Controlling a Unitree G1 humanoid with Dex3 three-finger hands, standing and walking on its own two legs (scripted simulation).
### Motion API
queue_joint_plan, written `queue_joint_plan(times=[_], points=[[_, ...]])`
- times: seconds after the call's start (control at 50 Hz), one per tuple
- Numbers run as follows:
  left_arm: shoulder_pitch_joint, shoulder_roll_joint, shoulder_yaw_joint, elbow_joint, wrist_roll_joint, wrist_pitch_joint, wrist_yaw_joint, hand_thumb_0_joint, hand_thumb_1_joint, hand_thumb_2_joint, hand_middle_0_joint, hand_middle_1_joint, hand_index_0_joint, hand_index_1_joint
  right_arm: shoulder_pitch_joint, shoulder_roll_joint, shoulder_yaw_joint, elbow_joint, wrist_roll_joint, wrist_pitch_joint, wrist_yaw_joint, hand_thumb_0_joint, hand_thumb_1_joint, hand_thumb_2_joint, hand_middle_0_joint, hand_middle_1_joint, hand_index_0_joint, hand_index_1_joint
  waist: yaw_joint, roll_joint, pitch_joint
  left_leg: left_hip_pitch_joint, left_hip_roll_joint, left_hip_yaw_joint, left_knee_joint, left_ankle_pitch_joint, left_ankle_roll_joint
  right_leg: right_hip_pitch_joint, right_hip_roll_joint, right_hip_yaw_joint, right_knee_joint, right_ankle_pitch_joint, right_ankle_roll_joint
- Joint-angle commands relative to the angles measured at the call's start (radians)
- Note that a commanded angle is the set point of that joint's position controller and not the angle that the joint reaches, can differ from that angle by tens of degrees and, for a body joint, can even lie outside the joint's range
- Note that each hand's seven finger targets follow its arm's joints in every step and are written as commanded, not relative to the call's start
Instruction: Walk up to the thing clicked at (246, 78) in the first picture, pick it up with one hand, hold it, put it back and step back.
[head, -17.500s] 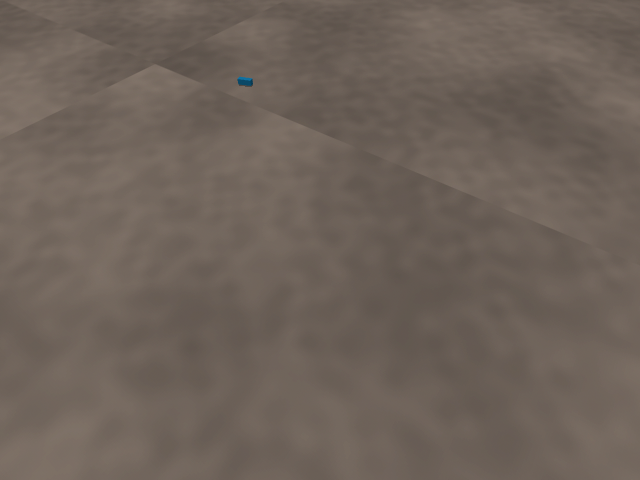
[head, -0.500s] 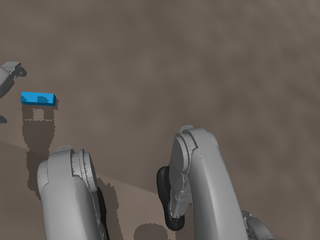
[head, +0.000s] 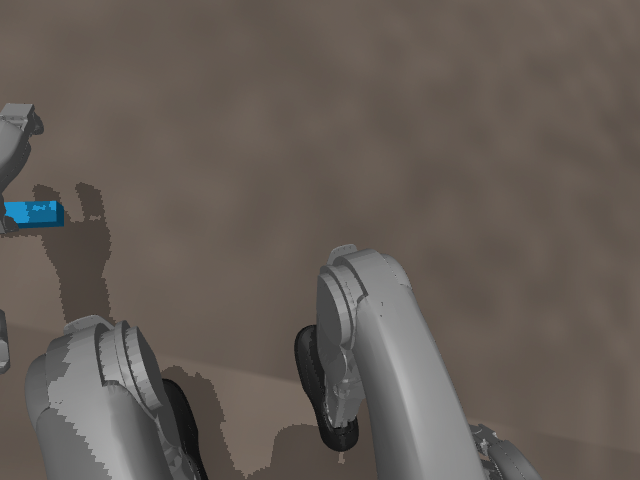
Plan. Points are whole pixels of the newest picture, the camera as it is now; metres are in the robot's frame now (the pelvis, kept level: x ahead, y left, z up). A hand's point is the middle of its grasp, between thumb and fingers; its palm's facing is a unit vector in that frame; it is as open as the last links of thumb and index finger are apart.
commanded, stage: approach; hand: left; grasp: from above
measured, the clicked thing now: (26, 215) +0.48 +0.29 -0.30
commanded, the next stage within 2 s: close in in 0.16 s
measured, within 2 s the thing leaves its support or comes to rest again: neither
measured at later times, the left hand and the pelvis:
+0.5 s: hand out of the picture +0.46 +0.29 -0.17, palm faces -0.47 -0.01 -0.88, open 13.5 cm; pelvis +0.00 +0.01 +0.00, yaw -1 degrees
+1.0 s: hand (8, 207) +0.48 +0.29 -0.23, palm faces -0.48 -0.03 -0.88, open 14.1 cm; pelvis +0.00 +0.00 -0.02, yaw -2 degrees
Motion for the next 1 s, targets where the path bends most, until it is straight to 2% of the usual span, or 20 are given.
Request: queue_joint_plan(times=[0.0,0.02,0.04,0.06,0.12,0.16,0.24,0.3,0.36,0.46,0.48,0.56,0.64,0.7,0.74,0.8,0.82,0.84,0.9,0.98], points=[[-0.244,0.350,0.060,-0.165,-0.083,0.055,-0.011,0.000,-0.378,0.865,-0.208,-0.867,-0.217,-0.856,0.162,-0.268,-0.078,-0.046,0.019,-0.010,-0.008,0.000,-0.915,-0.898,0.200,0.300,0.199,0.300,0.058,0.286,-0.703,0.466,-0.049,0.098,-0.219,0.214,0.033,0.422,0.048,-0.014,-0.237,0.280,-0.023],[-0.222,0.394,0.106,-0.165,-0.093,0.058,-0.025,0.000,-0.389,0.874,-0.198,-0.874,-0.206,-0.864,0.170,-0.285,-0.089,-0.057,0.018,-0.010,-0.010,0.000,-0.913,-0.897,0.200,0.300,0.200,0.300,0.050,0.258,-0.695,0.460,-0.046,0.092,-0.215,0.222,0.035,0.433,0.044,-0.016,-0.232,0.285,-0.021],[-0.228,0.338,0.072,-0.163,-0.112,0.054,-0.047,0.000,-0.412,0.895,-0.196,-0.868,-0.197,-0.866,0.162,-0.275,-0.088,-0.068,0.021,-0.010,-0.009,0.000,-0.913,-0.898,0.200,0.300,0.200,0.300,0.048,0.243,-0.674,0.431,-0.046,0.089,-0.212,0.197,0.035,0.426,0.044,-0.010,-0.236,0.261,-0.022],[-0.201,0.340,0.105,-0.135,-0.129,0.049,-0.063,0.000,-0.415,0.896,-0.187,-0.881,-0.190,-0.877,0.193,-0.285,-0.099,-0.042,0.016,-0.009,-0.009,0.000,-0.913,-0.898,0.200,0.300,0.200,0.300,0.030,0.228,-0.652,0.426,-0.046,0.084,-0.214,0.185,0.033,0.417,0.042,-0.020,-0.239,0.246,-0.022],[-0.244,0.250,0.067,-0.176,-0.151,0.007,-0.119,0.000,-0.407,0.893,-0.201,-0.877,-0.201,-0.876,0.218,-0.292,-0.108,-0.042,0.002,-0.010,-0.005,0.000,-0.913,-0.898,0.200,0.300,0.200,0.300,-0.003,0.223,-0.596,0.424,-0.048,0.070,-0.208,0.135,0.021,0.355,0.041,-0.039,-0.256,0.170,-0.034],[-0.295,0.225,0.026,-0.282,-0.164,-0.036,-0.145,0.000,-0.408,0.898,-0.218,-0.864,-0.213,-0.870,0.229,-0.282,-0.118,-0.020,0.000,-0.003,-0.006,0.000,-0.917,-0.900,0.200,0.300,0.200,0.300,-0.001,0.277,-0.660,0.471,-0.040,0.062,-0.210,0.140,0.011,0.371,0.047,-0.041,-0.262,0.175,-0.035],[-0.321,0.264,-0.001,-0.422,-0.148,-0.109,-0.178,0.000,-0.368,0.906,-0.242,-0.883,-0.241,-0.884,0.245,-0.258,-0.114,-0.003,-0.010,0.007,-0.002,0.000,-0.925,-0.903,0.199,0.300,0.199,0.300,0.032,0.356,-0.763,0.576,-0.035,0.071,-0.194,0.202,-0.005,0.412,0.052,-0.034,-0.252,0.223,-0.033],[-0.248,0.288,0.025,-0.416,-0.133,-0.123,-0.147,0.000,-0.431,0.891,-0.178,-0.894,-0.185,-0.886,0.230,-0.285,-0.133,-0.007,-0.007,0.030,-0.005,0.000,-0.924,-0.904,0.199,0.300,0.199,0.300,0.072,0.399,-0.762,0.636,-0.035,0.064,-0.218,0.227,-0.015,0.369,0.055,-0.049,-0.246,0.212,-0.048],[-0.237,0.225,-0.001,-0.258,-0.089,-0.128,-0.095,0.000,-0.450,0.918,-0.159,-0.892,-0.161,-0.889,0.202,-0.274,-0.108,-0.001,-0.007,0.045,0.003,0.000,-0.915,-0.901,0.199,0.300,0.199,0.300,0.053,0.367,-0.631,0.603,-0.037,0.040,-0.236,0.222,-0.017,0.271,0.059,-0.082,-0.217,0.196,-0.055],[-0.247,0.214,-0.025,-0.095,-0.023,-0.110,-0.002,0.000,-0.423,0.934,-0.172,-0.872,-0.170,-0.871,0.171,-0.272,-0.079,-0.003,-0.006,0.035,0.003,0.000,-0.906,-0.897,0.200,0.300,0.200,0.300,0.020,0.296,-0.535,0.524,-0.040,0.039,-0.242,0.180,0.001,0.244,0.062,-0.090,-0.217,0.196,-0.043],[-0.268,0.219,-0.022,-0.075,-0.012,-0.105,0.011,0.000,-0.401,0.924,-0.179,-0.873,-0.181,-0.868,0.176,-0.276,-0.073,-0.003,-0.012,0.028,0.006,0.000,-0.904,-0.896,0.200,0.300,0.200,0.300,0.001,0.291,-0.528,0.543,-0.040,0.033,-0.241,0.186,0.002,0.227,0.060,-0.094,-0.208,0.198,-0.041],[-0.340,0.271,-0.001,-0.093,0.006,-0.092,0.061,0.000,-0.420,0.928,-0.171,-0.858,-0.162,-0.866,0.169,-0.284,-0.067,-0.015,-0.022,0.000,0.007,0.000,-0.904,-0.901,0.199,0.300,0.199,0.300,-0.004,0.367,-0.602,0.579,-0.038,0.036,-0.242,0.177,-0.003,0.260,0.061,-0.089,-0.200,0.199,-0.039],[-0.316,0.233,-0.021,0.000,0.008,-0.066,0.086,0.000,-0.457,0.953,-0.116,-0.913,-0.115,-0.912,0.151,-0.290,-0.052,-0.027,-0.042,-0.036,0.013,0.000,-0.902,-0.900,0.199,0.300,0.199,0.300,-0.040,0.337,-0.551,0.527,-0.041,0.043,-0.219,0.116,0.003,0.239,0.062,-0.086,-0.197,0.153,-0.033],[-0.325,0.279,-0.002,-0.006,0.004,-0.047,0.092,0.000,-0.460,0.953,-0.122,-0.906,-0.119,-0.908,0.142,-0.298,-0.045,-0.041,-0.046,-0.059,0.011,0.000,-0.903,-0.900,0.199,0.300,0.199,0.300,-0.042,0.331,-0.539,0.495,-0.043,0.050,-0.205,0.092,0.007,0.246,0.056,-0.076,-0.203,0.135,-0.031],[-0.341,0.356,0.047,-0.048,0.001,-0.042,0.103,0.000,-0.496,0.987,-0.106,-0.912,-0.095,-0.922,0.157,-0.309,-0.044,-0.033,-0.051,-0.064,0.012,0.000,-0.903,-0.901,0.199,0.300,0.199,0.300,-0.029,0.368,-0.589,0.518,-0.036,0.048,-0.199,0.114,0.004,0.281,0.060,-0.070,-0.195,0.154,-0.034],[-0.309,0.318,0.034,-0.025,-0.013,-0.030,0.103,0.000,-0.523,1.005,-0.073,-0.932,-0.063,-0.941,0.160,-0.312,-0.033,-0.051,-0.061,-0.080,0.020,0.000,-0.901,-0.900,0.199,0.300,0.199,0.300,-0.048,0.355,-0.575,0.505,-0.036,0.051,-0.181,0.136,0.006,0.297,0.060,-0.074,-0.187,0.184,-0.029],[-0.287,0.358,0.067,-0.003,-0.018,-0.027,0.105,0.000,-0.523,1.005,-0.070,-0.933,-0.061,-0.941,0.169,-0.311,-0.028,-0.040,-0.068,-0.081,0.022,0.000,-0.901,-0.900,0.199,0.300,0.199,0.300,-0.046,0.348,-0.585,0.508,-0.034,0.046,-0.173,0.146,0.006,0.312,0.062,-0.081,-0.182,0.194,-0.027],[-0.278,0.361,0.055,-0.009,-0.015,-0.022,0.098,0.000,-0.530,1.010,-0.078,-0.928,-0.064,-0.941,0.163,-0.318,-0.023,-0.048,-0.068,-0.083,0.023,0.000,-0.903,-0.901,0.199,0.300,0.199,0.300,-0.043,0.345,-0.579,0.497,-0.034,0.048,-0.165,0.154,0.007,0.320,0.063,-0.076,-0.180,0.207,-0.027],[-0.263,0.416,0.092,-0.026,-0.029,-0.022,0.093,0.000,-0.554,1.029,-0.075,-0.914,-0.053,-0.934,0.181,-0.322,-0.019,-0.044,-0.070,-0.080,0.024,0.000,-0.904,-0.902,0.199,0.300,0.199,0.300,-0.036,0.357,-0.605,0.501,-0.027,0.044,-0.152,0.202,0.007,0.373,0.067,-0.072,-0.177,0.254,-0.028],[-0.213,0.428,0.107,-0.012,-0.048,-0.024,0.091,0.000,-0.548,1.016,-0.070,-0.921,-0.053,-0.938,0.190,-0.323,-0.001,-0.048,-0.082,-0.076,0.035,0.000,-0.902,-0.902,0.199,0.300,0.199,0.300,-0.032,0.358,-0.603,0.498,-0.022,0.038,-0.133,0.251,0.003,0.411,0.075,-0.079,-0.170,0.302,-0.030]])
